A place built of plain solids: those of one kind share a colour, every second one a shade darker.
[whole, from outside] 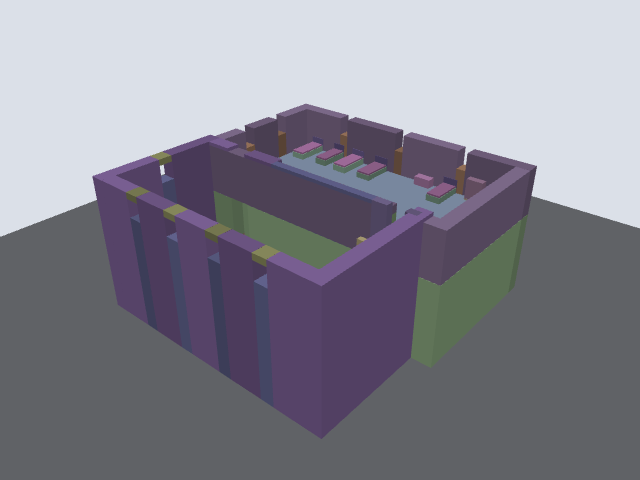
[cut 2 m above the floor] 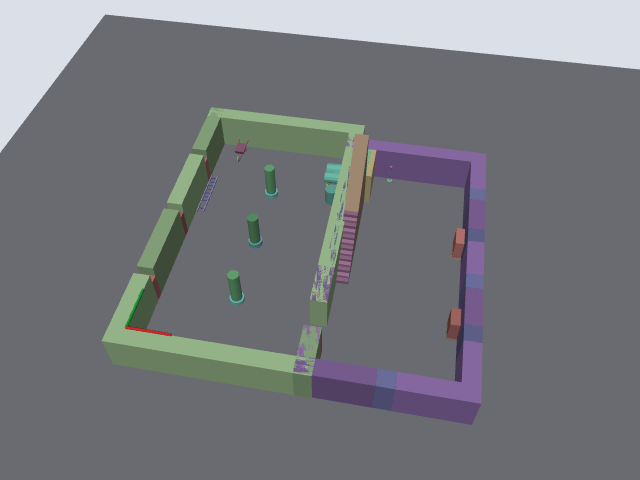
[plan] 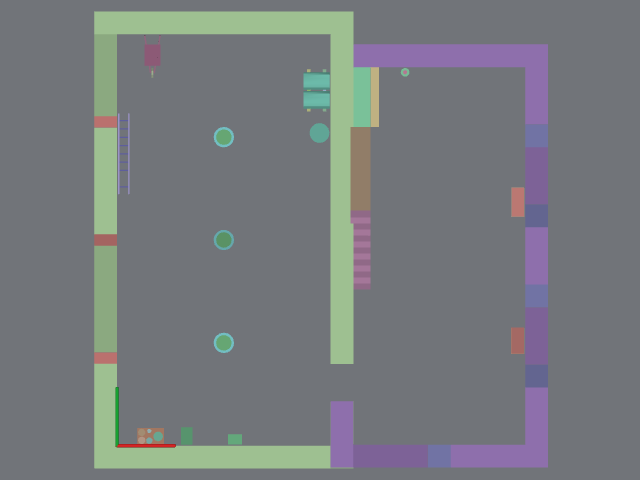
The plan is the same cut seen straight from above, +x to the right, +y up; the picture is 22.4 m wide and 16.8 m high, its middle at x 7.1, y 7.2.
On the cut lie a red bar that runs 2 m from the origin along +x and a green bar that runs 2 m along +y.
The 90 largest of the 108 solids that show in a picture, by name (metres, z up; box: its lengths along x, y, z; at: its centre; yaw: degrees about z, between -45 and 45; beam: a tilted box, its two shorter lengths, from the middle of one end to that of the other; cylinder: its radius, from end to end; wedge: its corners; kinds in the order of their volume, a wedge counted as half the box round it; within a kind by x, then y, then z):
{
 "wall_vestibule_1": {"box": [0.8, 2.32, 8.07], "at": [7.87, 0.4, 3.73]},
 "wall_vestibule_2": {"box": [0.8, 2.0, 8.07], "at": [7.87, 3.86, 3.73]},
 "wall_vestibule_3": {"box": [0.8, 0.8, 8.07], "at": [7.87, 13.65, 3.73]},
 "wall_vestibule_4": {"box": [3.41, 0.8, 8.07], "at": [9.17, -0.36, 3.73]},
 "wall_vestibule_5": {"box": [7.61, 0.8, 8.07], "at": [11.28, 13.65, 3.73]},
 "wall_vestibule_6": {"box": [3.41, 0.8, 8.07], "at": [13.38, -0.36, 3.73]},
 "wall_vestibule_7": {"box": [0.8, 2.8, 8.07], "at": [14.68, 0.64, 3.73]},
 "wall_vestibule_8": {"box": [0.8, 2.0, 8.07], "at": [14.68, 3.84, 3.73]},
 "wall_vestibule_9": {"box": [0.8, 2.0, 8.07], "at": [14.68, 6.64, 3.73]},
 "wall_vestibule_10": {"box": [0.8, 2.0, 8.07], "at": [14.68, 9.45, 3.73]},
 "wall_vestibule_11": {"box": [0.8, 2.8, 8.07], "at": [14.68, 12.65, 3.73]},
 "wall_undercroft_1": {"box": [0.8, 3.67, 5.06], "at": [-0.4, 1.03, 2.23]},
 "wall_undercroft_2": {"box": [0.8, 3.73, 5.06], "at": [-0.4, 5.13, 2.23]},
 "wall_undercroft_3": {"box": [0.8, 3.73, 5.06], "at": [-0.4, 9.27, 2.23]},
 "wall_undercroft_4": {"box": [0.8, 3.67, 5.06], "at": [-0.4, 13.37, 2.23]},
 "wall_undercroft_5": {"box": [9.07, 0.8, 5.06], "at": [3.73, -0.4, 2.23]},
 "wall_undercroft_6": {"box": [9.07, 0.8, 5.06], "at": [3.73, 14.8, 2.23]},
 "wall_undercroft_7": {"box": [0.8, 2.36, 5.06], "at": [7.87, 0.38, 2.23]},
 "wall_undercroft_8": {"box": [0.8, 12.34, 5.06], "at": [7.87, 9.03, 2.23]},
 "wall_dorter_1": {"box": [0.8, 3.59, 2.8], "at": [-0.4, 1.0, 6.17]},
 "wall_dorter_2": {"box": [0.8, 3.58, 2.8], "at": [-0.4, 5.13, 6.17]},
 "wall_dorter_3": {"box": [0.8, 3.58, 2.8], "at": [-0.4, 9.27, 6.17]},
 "wall_dorter_4": {"box": [0.8, 3.59, 2.8], "at": [-0.4, 13.4, 6.17]},
 "wall_dorter_5": {"box": [2.82, 0.8, 2.8], "at": [0.61, -0.4, 6.17]},
 "wall_dorter_6": {"box": [2.04, 0.8, 2.8], "at": [3.73, -0.4, 6.17]},
 "wall_dorter_7": {"box": [9.07, 0.8, 2.8], "at": [3.73, 14.8, 6.17]},
 "wall_dorter_8": {"box": [2.82, 0.8, 2.8], "at": [6.86, -0.4, 6.17]},
 "wall_dorter_9": {"box": [0.8, 12.92, 2.8], "at": [7.87, 5.66, 6.17]},
 "wall_dorter_10": {"box": [0.8, 2.13, 2.8], "at": [7.87, 14.14, 6.17]},
 "floor_dorter_1": {"box": [7.47, 14.4, 0.4], "at": [3.73, 7.2, 4.87]},
 "wall_right_1": {"box": [0.45, 6.85, 8.07], "at": [8.04, 8.29, 3.73]},
 "wall_vestibule_under_light_1": {"box": [0.8, 0.8, 6.72], "at": [11.28, -0.36, 3.06]},
 "wall_vestibule_under_light_2": {"box": [0.8, 0.8, 6.72], "at": [14.68, 2.44, 3.06]},
 "wall_vestibule_under_light_3": {"box": [0.8, 0.8, 6.72], "at": [14.68, 5.24, 3.06]},
 "wall_vestibule_under_light_4": {"box": [0.8, 0.8, 6.72], "at": [14.68, 8.04, 3.06]},
 "wall_vestibule_under_light_5": {"box": [0.8, 0.8, 6.72], "at": [14.68, 10.85, 3.06]},
 "fill_under_steps_1": {"wedge": [[8.17, 5.32, -0.3], [8.17, 5.32, -0.24], [8.17, 11.15, -0.3], [8.17, 11.15, 4.77], [8.87, 5.32, -0.3], [8.87, 5.32, -0.24], [8.87, 11.15, -0.3], [8.87, 11.15, 4.77]]},
 "mass_under_head_1": {"box": [0.7, 2.11, 5.07], "at": [8.52, 12.2, 2.23]},
 "wall_dorter_under_light_1": {"box": [0.8, 0.55, 1.75], "at": [-0.4, 3.07, 5.64]},
 "wall_dorter_under_light_2": {"box": [0.8, 0.55, 1.75], "at": [-0.4, 7.2, 5.64]},
 "wall_dorter_under_light_3": {"box": [0.8, 0.55, 1.75], "at": [-0.4, 11.33, 5.64]},
 "wall_dorter_under_light_4": {"box": [0.7, 0.8, 1.75], "at": [2.37, -0.4, 5.64]},
 "wall_dorter_under_light_5": {"box": [0.7, 0.8, 1.75], "at": [5.1, -0.4, 5.64]},
 "parapet_head_1": {"box": [0.3, 2.1, 6.38], "at": [9.02, 12.2, 2.89]},
 "bed_frame_dorter_1": {"box": [1.86, 0.78, 0.36], "at": [0.96, 2.75, 5.25]},
 "bed_frame_dorter_2": {"box": [1.85, 0.85, 0.35], "at": [0.96, 10.8, 5.25]},
 "bed_frame_dorter_3": {"box": [1.87, 0.9, 0.32], "at": [0.97, 6.03, 5.23]},
 "bed_frame_dorter_4": {"box": [1.95, 0.89, 0.37], "at": [1.01, 4.28, 5.25]},
 "bed_frame_dorter_5": {"box": [1.99, 0.86, 0.35], "at": [1.02, 0.98, 5.24]},
 "wall_wallhead_1": {"box": [0.45, 0.86, 3.0], "at": [8.04, 11.69, 6.27]},
 "wall_wallhead_2": {"box": [0.45, 0.62, 3.0], "at": [8.04, 13.39, 6.27]},
 "pier_undercroft_1": {"cylinder": 0.27, "from": [3.73, 3.6, 0.22], "to": [3.73, 3.6, 3.04]},
 "pier_undercroft_2": {"cylinder": 0.27, "from": [3.73, 7.2, 0.29], "to": [3.73, 7.2, 3.04]},
 "pier_undercroft_3": {"cylinder": 0.27, "from": [3.73, 10.8, 0.28], "to": [3.73, 10.8, 3.04]},
 "wall_undercroft_under_light_1": {"box": [0.8, 0.4, 1.75], "at": [-0.4, 3.07, 0.57]},
 "wall_undercroft_under_light_2": {"box": [0.8, 0.4, 1.75], "at": [-0.4, 7.2, 0.57]},
 "wall_undercroft_under_light_3": {"box": [0.8, 0.4, 1.75], "at": [-0.4, 11.33, 0.57]},
 "wall_vestibule_over_light_1": {"box": [0.8, 0.8, 0.35], "at": [11.28, -0.36, 7.59]},
 "wall_vestibule_over_light_2": {"box": [0.8, 0.8, 0.35], "at": [14.68, 2.44, 7.59]},
 "wall_vestibule_over_light_3": {"box": [0.8, 0.8, 0.35], "at": [14.68, 5.24, 7.59]},
 "wall_vestibule_over_light_4": {"box": [0.8, 0.8, 0.35], "at": [14.68, 8.04, 7.59]},
 "wall_vestibule_over_light_5": {"box": [0.8, 0.8, 0.35], "at": [14.68, 10.85, 7.59]},
 "aumbry_carcase_vestibule_1": {"box": [0.45, 0.92, 1.15], "at": [14.02, 3.68, 0.67]},
 "aumbry_carcase_vestibule_2": {"box": [0.43, 1.01, 1.16], "at": [14.03, 8.53, 0.67]},
 "bed_pallet_dorter_1": {"box": [1.74, 0.72, 0.11], "at": [0.99, 2.75, 5.48]},
 "bed_pallet_dorter_2": {"box": [1.73, 0.79, 0.11], "at": [0.99, 10.8, 5.48]},
 "bed_pallet_dorter_3": {"box": [1.75, 0.84, 0.11], "at": [1.0, 6.03, 5.44]},
 "bed_pallet_dorter_4": {"box": [1.83, 0.83, 0.11], "at": [1.04, 4.28, 5.49]},
 "bed_pallet_dorter_5": {"box": [1.87, 0.8, 0.11], "at": [1.05, 0.98, 5.47]},
 "jamb_slype_1": {"box": [0.8, 0.35, 2.2], "at": [7.87, 1.38, 1.05]},
 "aumbry_carcase_dorter_1": {"box": [0.42, 0.97, 1.16], "at": [0.25, 12.45, 5.74]},
 "tread_1": {"wedge": [[8.17, 5.47, -0.3], [8.17, 5.47, 0.19], [8.17, 5.72, -0.3], [8.17, 5.72, 0.2], [8.87, 5.47, -0.3], [8.87, 5.47, 0.2], [8.87, 5.72, -0.3], [8.87, 5.72, 0.2]]},
 "tread_2": {"wedge": [[8.17, 5.67, -0.1], [8.17, 5.67, 0.36], [8.17, 5.93, -0.1], [8.17, 5.93, 0.37], [8.87, 5.68, -0.1], [8.87, 5.68, 0.36], [8.87, 5.93, -0.1], [8.87, 5.93, 0.37]]},
 "tread_3": {"wedge": [[8.17, 5.89, 0.07], [8.17, 5.89, 0.54], [8.17, 6.14, 0.07], [8.17, 6.14, 0.55], [8.87, 5.89, 0.07], [8.87, 5.89, 0.55], [8.87, 6.14, 0.07], [8.87, 6.14, 0.55]]},
 "tread_4": {"wedge": [[8.17, 6.3, 0.42], [8.17, 6.3, 0.9], [8.17, 6.56, 0.42], [8.17, 6.56, 0.9], [8.87, 6.31, 0.42], [8.87, 6.31, 0.89], [8.87, 6.56, 0.42], [8.87, 6.56, 0.9]]},
 "tread_5": {"wedge": [[8.17, 6.72, 0.76], [8.17, 6.72, 1.22], [8.17, 6.98, 0.76], [8.17, 6.98, 1.23], [8.87, 6.72, 0.76], [8.87, 6.72, 1.22], [8.87, 6.97, 0.76], [8.87, 6.97, 1.22]]},
 "tread_6": {"wedge": [[8.17, 6.94, 0.93], [8.17, 6.94, 1.4], [8.17, 7.18, 0.93], [8.17, 7.18, 1.41], [8.87, 6.93, 0.93], [8.87, 6.93, 1.4], [8.87, 7.19, 0.93], [8.87, 7.19, 1.4]]},
 "tread_7": {"wedge": [[8.17, 7.14, 1.11], [8.17, 7.14, 1.56], [8.17, 7.4, 1.11], [8.17, 7.4, 1.57], [8.87, 7.14, 1.11], [8.87, 7.14, 1.56], [8.87, 7.39, 1.11], [8.87, 7.39, 1.56]]},
 "tread_8": {"wedge": [[8.17, 7.36, 1.27], [8.17, 7.36, 1.76], [8.17, 7.61, 1.27], [8.17, 7.61, 1.77], [8.87, 7.35, 1.27], [8.87, 7.35, 1.75], [8.87, 7.61, 1.27], [8.87, 7.61, 1.76]]},
 "tread_9": {"wedge": [[8.17, 7.56, 1.46], [8.17, 7.56, 1.95], [8.17, 7.81, 1.46], [8.17, 7.81, 1.96], [8.87, 7.56, 1.46], [8.87, 7.56, 1.95], [8.87, 7.81, 1.46], [8.87, 7.81, 1.96]]},
 "tread_10": {"wedge": [[8.17, 7.98, 1.82], [8.17, 7.98, 2.3], [8.17, 8.23, 1.82], [8.17, 8.23, 2.3], [8.87, 7.98, 1.82], [8.87, 7.98, 2.3], [8.87, 8.23, 1.82], [8.87, 8.23, 2.3]]},
 "cask_undercroft_1": {"cylinder": 0.35, "from": [7.08, 10.95, 0.0], "to": [7.08, 10.95, 0.9]},
 "pier_undercroft_base_1": {"cylinder": 0.35, "from": [3.73, 3.6, 0.0], "to": [3.73, 3.6, 0.22]},
 "pier_undercroft_base_2": {"cylinder": 0.35, "from": [3.73, 7.2, 0.0], "to": [3.73, 7.2, 0.29]},
 "pier_undercroft_base_3": {"cylinder": 0.35, "from": [3.73, 10.8, 0.0], "to": [3.73, 10.8, 0.28]},
 "chest_dorter_1": {"box": [0.52, 0.99, 0.51], "at": [0.29, 9.23, 5.32]},
 "crate_undercroft_1": {"box": [0.41, 0.62, 0.43], "at": [2.44, 0.34, 0.17]},
 "crate_undercroft_2": {"box": [0.5, 0.36, 0.36], "at": [4.12, 0.22, 0.13]},
 "pot_plinth_undercroft_1": {"box": [0.94, 0.59, 0.17], "at": [1.17, 0.33, 0.04]},
 "barrow_tray_undercroft_1": {"wedge": [[0.96, 13.3, 0.55], [0.96, 14.04, 0.55], [1.03, 13.42, 0.27], [1.03, 13.95, 0.27], [1.44, 13.42, 0.27], [1.44, 13.95, 0.27], [1.51, 13.3, 0.55], [1.51, 14.04, 0.55]]}
}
